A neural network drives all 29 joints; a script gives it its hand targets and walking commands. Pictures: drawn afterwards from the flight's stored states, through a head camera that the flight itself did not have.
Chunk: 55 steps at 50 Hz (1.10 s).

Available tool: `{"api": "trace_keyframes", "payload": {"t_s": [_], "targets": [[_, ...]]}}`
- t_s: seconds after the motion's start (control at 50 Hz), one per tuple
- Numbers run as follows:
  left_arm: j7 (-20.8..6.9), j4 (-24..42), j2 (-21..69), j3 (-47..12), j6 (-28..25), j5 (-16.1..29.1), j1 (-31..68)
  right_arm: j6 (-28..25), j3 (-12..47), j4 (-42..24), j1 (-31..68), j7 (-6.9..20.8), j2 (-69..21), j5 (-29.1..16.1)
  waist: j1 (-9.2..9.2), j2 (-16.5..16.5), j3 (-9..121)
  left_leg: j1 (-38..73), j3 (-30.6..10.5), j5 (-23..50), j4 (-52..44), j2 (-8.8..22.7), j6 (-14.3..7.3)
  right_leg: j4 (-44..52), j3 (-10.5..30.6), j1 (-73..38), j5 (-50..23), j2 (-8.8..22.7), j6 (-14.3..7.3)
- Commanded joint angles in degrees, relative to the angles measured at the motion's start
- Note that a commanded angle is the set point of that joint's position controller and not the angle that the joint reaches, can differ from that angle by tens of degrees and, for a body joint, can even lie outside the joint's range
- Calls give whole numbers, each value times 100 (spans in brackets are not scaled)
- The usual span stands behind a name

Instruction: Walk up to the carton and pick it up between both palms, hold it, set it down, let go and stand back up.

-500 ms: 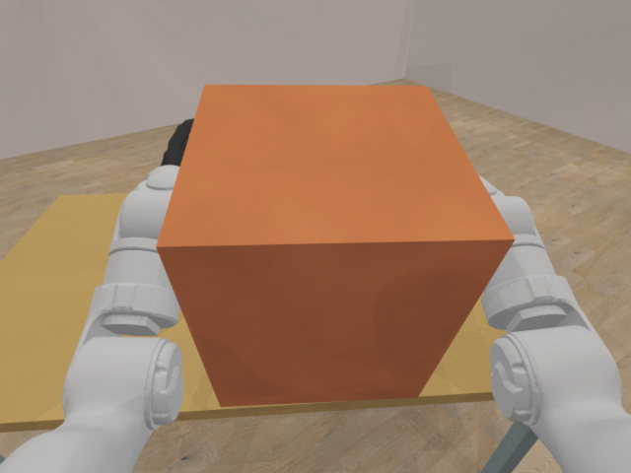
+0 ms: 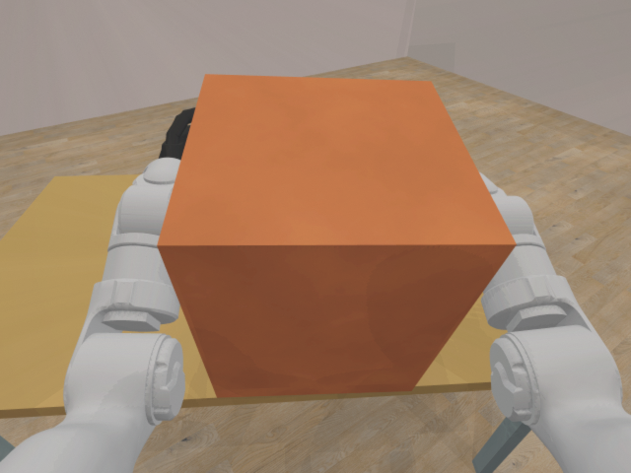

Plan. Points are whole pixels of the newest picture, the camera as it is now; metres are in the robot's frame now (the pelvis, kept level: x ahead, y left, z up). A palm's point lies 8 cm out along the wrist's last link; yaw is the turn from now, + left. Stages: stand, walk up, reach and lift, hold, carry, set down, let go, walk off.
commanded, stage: hold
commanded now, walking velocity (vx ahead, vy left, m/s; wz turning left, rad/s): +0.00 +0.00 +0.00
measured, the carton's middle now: (318, 247) +0.34 +0.01 +0.18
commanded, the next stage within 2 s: none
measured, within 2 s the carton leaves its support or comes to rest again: neither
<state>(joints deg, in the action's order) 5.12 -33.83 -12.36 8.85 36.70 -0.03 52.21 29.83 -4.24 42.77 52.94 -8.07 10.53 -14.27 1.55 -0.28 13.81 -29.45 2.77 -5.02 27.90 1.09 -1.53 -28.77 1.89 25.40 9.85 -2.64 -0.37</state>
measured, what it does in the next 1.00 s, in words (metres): stands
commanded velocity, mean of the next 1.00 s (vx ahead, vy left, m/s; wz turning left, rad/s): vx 0.00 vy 0.00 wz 0.00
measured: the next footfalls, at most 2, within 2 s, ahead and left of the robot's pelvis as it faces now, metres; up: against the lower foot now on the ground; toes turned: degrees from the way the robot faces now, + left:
none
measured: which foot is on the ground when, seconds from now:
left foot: down 0.00-1.00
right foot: down 0.00-1.00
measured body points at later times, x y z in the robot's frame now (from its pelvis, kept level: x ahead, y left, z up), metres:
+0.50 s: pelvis +0.00 +0.00 +0.00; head -0.07 +0.01 +0.45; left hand +0.40 +0.18 +0.26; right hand +0.40 -0.16 +0.24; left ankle +0.10 +0.10 -0.73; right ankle +0.05 -0.12 -0.73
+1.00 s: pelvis +0.00 +0.00 +0.00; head -0.04 +0.01 +0.45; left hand +0.42 +0.18 +0.24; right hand +0.42 -0.16 +0.22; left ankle +0.10 +0.10 -0.73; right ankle +0.05 -0.12 -0.73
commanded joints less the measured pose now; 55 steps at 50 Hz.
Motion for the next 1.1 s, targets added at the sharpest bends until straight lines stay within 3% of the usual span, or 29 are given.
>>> {"api": "trace_keyframes", "payload": {"t_s": [0.0, 0.06, 0.1, 0.18, 0.34, 0.44, 0.54, 0.68, 0.82, 0.94, 1.08], "targets": [[-727, 2173, 4993, -2369, -410, 1102, 5068, -513, 1593, -2784, 5610, 887, -3707, -816, 344, 641, 3770, 3602, -661, -5, -860, 96, 367, 1211, -81, -1069, -386, -183, -63], [-654, 2555, 4985, -2471, -390, 1191, 4941, -456, 1813, -3160, 5443, 843, -3771, -981, 289, 577, 3958, 3779, -658, 521, -683, 19, 398, 1205, -96, -1172, -721, -225, -34], [-611, 2858, 5028, -2626, -358, 1270, 5056, -390, 1838, -3225, 5318, 828, -3754, -1066, 339, 709, 3979, 3888, -677, 639, -629, 16, 466, 1190, -92, -1101, -762, -228, -32], [-623, 2753, 4897, -2487, -224, 1207, 4761, -246, 1894, -3326, 5223, 794, -3685, -1166, 245, 555, 3725, 3805, -671, 754, -599, -20, 418, 1231, -74, -1142, -808, -243, -2], [-756, 1991, 4780, -2131, -138, 1114, 4853, -152, 1619, -3062, 5741, 831, -3696, -1005, 163, 351, 3094, 3218, -609, -205, -842, -24, 233, 1336, -15, -960, -53, -160, -27], [-865, 1300, 4627, -1753, -125, 892, 4835, -157, 1306, -2513, 5890, 873, -3625, -754, 131, 241, 2482, 2884, -576, -861, -1002, 2, 118, 1414, 2, -778, 546, -96, -74], [-1027, 746, 4413, -1389, -178, 591, 4928, -271, 1065, -1923, 5926, 894, -3484, -544, 156, 48, 2145, 3296, -559, -1169, -839, -107, 77, 1658, 36, -18, 1182, 158, -283], [-1021, 1014, 4662, -1761, -339, 654, 5047, -520, 1116, -1918, 5878, 912, -3571, -471, 286, 255, 2626, 3705, -589, -1100, -769, -94, 184, 1615, -24, 178, 1013, 223, -325], [-828, 1699, 4918, -2237, -365, 944, 4925, -528, 1344, -2401, 5585, 915, -3646, -591, 401, 610, 3189, 3341, -608, -559, -1024, 114, 284, 1267, -98, -893, -3, -114, -71], [-716, 2530, 4926, -2480, -317, 1119, 4854, -418, 1703, -3094, 5324, 825, -3658, -941, 380, 620, 3768, 3763, -624, 414, -741, 15, 406, 1233, -66, -1213, -737, -184, -32], [-702, 2490, 4839, -2437, -183, 1184, 4764, -242, 1794, -3337, 5414, 780, -3669, -1101, 274, 503, 3574, 3659, -625, 410, -695, -37, 362, 1284, -47, -1158, -622, -199, -10]]}}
